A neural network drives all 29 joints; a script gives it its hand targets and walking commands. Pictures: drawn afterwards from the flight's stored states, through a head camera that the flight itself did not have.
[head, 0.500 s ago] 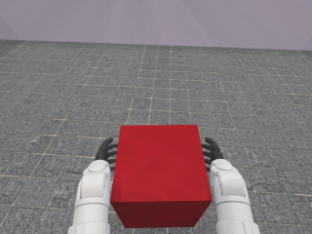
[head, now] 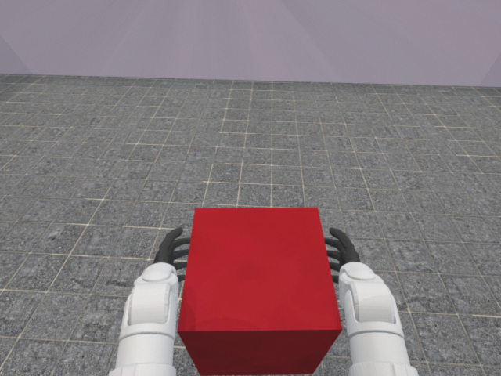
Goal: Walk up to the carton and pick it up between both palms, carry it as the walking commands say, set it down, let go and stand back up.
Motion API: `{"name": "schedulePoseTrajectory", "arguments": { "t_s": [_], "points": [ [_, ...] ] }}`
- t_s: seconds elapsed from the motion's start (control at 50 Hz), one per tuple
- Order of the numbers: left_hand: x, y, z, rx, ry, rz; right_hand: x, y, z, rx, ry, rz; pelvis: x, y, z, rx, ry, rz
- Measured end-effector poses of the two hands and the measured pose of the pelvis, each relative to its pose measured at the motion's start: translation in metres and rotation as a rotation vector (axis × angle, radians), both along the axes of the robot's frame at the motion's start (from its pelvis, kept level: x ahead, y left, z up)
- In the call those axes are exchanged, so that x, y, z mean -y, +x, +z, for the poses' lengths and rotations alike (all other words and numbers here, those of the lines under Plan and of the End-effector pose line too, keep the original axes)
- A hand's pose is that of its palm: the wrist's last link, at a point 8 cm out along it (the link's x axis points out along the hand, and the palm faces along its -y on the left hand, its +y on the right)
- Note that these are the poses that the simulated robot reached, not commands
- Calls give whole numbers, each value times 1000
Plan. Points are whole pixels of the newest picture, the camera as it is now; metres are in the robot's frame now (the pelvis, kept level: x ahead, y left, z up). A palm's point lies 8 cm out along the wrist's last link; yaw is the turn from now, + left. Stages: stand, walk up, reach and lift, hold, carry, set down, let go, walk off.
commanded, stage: hold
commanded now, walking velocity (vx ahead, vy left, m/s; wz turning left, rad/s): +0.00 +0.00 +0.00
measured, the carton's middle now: (256, 295) +0.29 +0.00 -0.03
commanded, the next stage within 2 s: carry in 0.36 s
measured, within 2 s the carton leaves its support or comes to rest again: neither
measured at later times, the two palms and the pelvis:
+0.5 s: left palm (177, 267) +0.29 +0.13 +0.05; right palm (360, 268) +0.29 -0.17 +0.05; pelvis +0.00 -0.02 -0.01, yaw -4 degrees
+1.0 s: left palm (227, 265) +0.27 +0.05 +0.08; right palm (431, 285) +0.24 -0.25 +0.08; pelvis +0.00 -0.07 -0.02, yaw -7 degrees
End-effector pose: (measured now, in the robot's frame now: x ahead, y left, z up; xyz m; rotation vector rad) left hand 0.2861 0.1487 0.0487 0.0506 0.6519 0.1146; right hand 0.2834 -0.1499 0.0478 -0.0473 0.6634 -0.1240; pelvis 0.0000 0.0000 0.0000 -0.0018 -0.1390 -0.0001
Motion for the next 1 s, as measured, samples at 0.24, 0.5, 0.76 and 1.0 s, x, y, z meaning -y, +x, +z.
{"name": "schedulePoseTrajectory", "arguments": {
  "t_s": [0.24, 0.5, 0.76, 1.0],
  "points": [
    [0, -4, 0, -1, -3, 10, 0, -1, 1, 0, 1, 7, 2, -3, -1, 3, 0, 4],
    [19, 8, -1, 44, -45, 3, 19, 3, 4, 47, -6, -22, 17, -3, -14, -143, 5, -70],
    [109, 6, 15, -6, -54, -91, 106, -37, 12, 8, 95, -204, 65, -1, -21, -214, 7, -110],
    [104, -13, 36, -24, -61, -54, 101, -46, 32, -10, 92, -177, 71, -4, -17, -188, 15, -119]
  ]
}}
